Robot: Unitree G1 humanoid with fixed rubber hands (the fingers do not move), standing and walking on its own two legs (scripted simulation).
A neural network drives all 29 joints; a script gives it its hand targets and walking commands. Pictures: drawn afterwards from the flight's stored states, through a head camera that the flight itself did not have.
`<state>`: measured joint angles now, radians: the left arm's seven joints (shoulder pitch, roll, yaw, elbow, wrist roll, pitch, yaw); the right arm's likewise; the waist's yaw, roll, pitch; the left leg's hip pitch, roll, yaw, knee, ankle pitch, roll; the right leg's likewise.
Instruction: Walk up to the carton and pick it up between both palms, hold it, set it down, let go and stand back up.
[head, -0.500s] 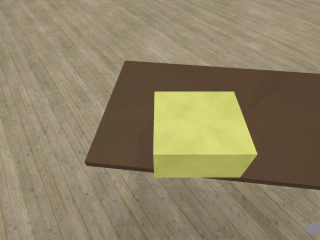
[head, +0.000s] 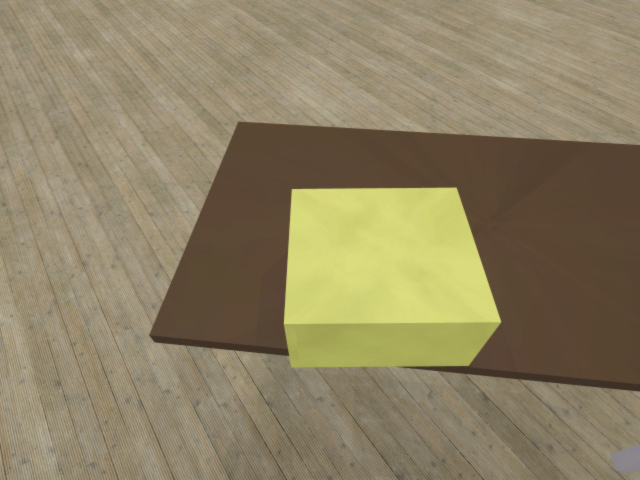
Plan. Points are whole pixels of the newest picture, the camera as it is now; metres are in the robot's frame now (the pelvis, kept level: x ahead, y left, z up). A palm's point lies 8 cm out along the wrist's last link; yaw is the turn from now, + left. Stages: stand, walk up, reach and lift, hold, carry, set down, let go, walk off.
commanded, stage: walk up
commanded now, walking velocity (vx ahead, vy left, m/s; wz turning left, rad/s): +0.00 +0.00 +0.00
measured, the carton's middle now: (376, 274) +0.41 -0.07 -0.03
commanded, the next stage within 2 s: none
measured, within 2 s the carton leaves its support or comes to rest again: neither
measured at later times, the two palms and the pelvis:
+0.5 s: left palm out of the picture -0.01 +0.18 -0.15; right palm out of the picture -0.01 -0.22 -0.15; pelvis +0.02 -0.02 +0.00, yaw +0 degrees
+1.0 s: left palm out of the picture +0.01 +0.17 -0.15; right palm out of the picture +0.02 -0.23 -0.16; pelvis +0.04 -0.03 -0.01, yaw +0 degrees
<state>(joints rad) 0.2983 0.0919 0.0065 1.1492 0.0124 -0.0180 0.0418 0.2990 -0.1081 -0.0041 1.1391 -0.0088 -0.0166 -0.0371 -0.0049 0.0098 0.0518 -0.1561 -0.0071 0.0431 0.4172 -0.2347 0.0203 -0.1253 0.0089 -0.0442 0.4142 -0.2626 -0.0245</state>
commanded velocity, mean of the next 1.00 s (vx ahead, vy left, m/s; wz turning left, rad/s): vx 0.01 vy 0.00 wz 0.00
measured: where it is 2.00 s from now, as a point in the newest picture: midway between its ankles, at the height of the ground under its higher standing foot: outside the picture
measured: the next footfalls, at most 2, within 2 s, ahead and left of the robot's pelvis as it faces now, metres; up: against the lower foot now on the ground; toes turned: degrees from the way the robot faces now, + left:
left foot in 1.52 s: +0.13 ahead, +0.09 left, +0.00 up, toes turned +5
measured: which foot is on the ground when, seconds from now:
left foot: down 0.00-1.00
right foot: down 0.00-1.00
